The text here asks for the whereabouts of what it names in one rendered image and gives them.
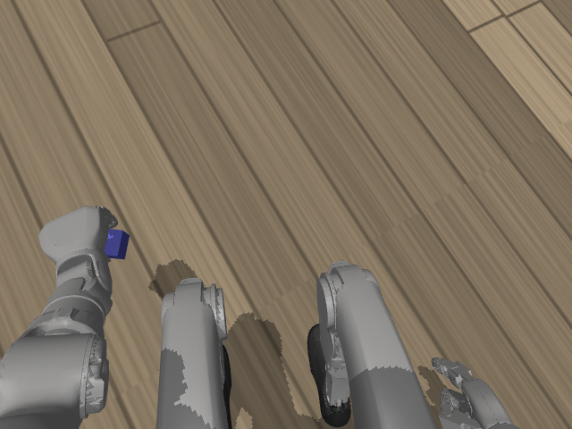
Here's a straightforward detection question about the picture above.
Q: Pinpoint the left robot hand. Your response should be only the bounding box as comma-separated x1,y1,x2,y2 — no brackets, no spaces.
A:
38,206,118,264

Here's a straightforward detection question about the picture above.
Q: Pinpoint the right robot hand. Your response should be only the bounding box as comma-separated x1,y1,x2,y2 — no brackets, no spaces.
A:
432,357,513,429

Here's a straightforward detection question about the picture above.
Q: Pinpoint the left robot arm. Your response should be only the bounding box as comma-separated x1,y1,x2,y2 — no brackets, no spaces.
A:
0,249,113,429

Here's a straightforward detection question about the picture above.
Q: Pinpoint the right robot foot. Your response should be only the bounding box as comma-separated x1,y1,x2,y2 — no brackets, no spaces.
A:
307,324,350,427

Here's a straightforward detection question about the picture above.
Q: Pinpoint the cube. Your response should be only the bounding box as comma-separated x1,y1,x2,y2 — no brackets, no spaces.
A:
104,229,130,259

